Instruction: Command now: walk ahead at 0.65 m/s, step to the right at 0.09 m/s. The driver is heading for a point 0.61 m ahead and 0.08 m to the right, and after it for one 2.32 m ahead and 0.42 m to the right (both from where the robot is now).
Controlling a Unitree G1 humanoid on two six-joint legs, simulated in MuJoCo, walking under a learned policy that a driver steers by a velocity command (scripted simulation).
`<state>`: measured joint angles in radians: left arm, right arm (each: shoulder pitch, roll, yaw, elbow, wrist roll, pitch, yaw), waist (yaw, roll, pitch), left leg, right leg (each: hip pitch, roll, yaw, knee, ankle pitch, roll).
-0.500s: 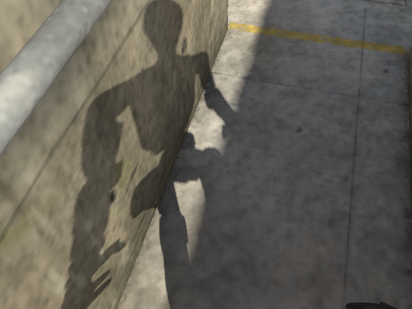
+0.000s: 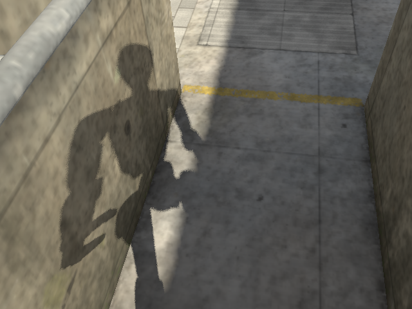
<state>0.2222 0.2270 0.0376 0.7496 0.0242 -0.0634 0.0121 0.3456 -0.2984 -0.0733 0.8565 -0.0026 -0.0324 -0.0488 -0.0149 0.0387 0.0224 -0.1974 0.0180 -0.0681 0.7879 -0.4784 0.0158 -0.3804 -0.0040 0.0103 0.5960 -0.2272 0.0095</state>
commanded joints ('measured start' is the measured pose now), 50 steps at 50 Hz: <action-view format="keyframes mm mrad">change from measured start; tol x64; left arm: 1 288 283 105 97 -30 -8 -8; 50 187 152 83 93 -20 1 2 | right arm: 1 3 10 35 -110 -27 -26 29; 50 48 -37 -22 -19 -13 -40 3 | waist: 1 44 -400 -89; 50 10 -161 34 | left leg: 1 -605 -88 -158 590 75 97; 17 -111 -64 202 -85 470 -40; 22 442 484 -606 -262 834 24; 25 109 374 -587 -543 -173 132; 31 -32 199 -86 -493 528 82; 41 -164 308 -211 -621 -313 151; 50 -542 30 -47 629 143 -102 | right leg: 1 509 -273 638 -379 -548 -125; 18 213 -188 103 -256 1018 -126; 24 -269 105 245 916 -245 -89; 50 250 -244 303 -188 668 -162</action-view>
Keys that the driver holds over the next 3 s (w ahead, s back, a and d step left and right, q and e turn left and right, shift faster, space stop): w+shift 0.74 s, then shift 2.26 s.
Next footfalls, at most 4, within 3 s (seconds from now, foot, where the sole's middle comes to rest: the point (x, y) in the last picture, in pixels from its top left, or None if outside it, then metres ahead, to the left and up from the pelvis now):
0.42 left None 0.42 0.10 -0.76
0.88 right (290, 307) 0.49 -0.20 -0.76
1.24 left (218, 251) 0.69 0.02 -0.76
1.50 right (299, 262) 0.64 -0.25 -0.76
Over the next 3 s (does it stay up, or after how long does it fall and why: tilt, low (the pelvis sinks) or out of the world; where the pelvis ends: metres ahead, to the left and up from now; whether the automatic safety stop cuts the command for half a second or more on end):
stays up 0.65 -0.10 0.02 its command is cut before an obstacle from the start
